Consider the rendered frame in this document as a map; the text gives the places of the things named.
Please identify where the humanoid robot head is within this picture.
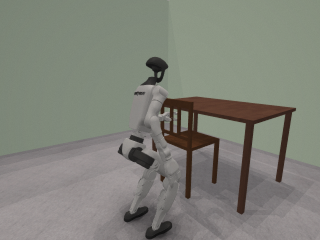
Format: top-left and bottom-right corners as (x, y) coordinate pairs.
(140, 57), (168, 86)

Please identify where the robot right hand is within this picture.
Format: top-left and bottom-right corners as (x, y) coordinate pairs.
(163, 158), (182, 189)

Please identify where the right robot upper arm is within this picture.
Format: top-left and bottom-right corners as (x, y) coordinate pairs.
(144, 85), (169, 129)

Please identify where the table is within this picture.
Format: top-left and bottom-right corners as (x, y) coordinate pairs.
(152, 96), (296, 215)

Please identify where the chair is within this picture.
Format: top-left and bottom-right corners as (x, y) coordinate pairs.
(160, 98), (220, 199)

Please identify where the robot left forearm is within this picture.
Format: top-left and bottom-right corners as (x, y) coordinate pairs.
(158, 114), (164, 122)

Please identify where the robot left hand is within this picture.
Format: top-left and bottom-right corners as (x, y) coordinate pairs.
(163, 111), (178, 122)

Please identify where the robot right forearm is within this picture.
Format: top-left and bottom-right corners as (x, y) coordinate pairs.
(149, 116), (172, 162)

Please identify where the left robot foot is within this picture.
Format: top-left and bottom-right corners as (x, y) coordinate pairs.
(124, 206), (149, 222)

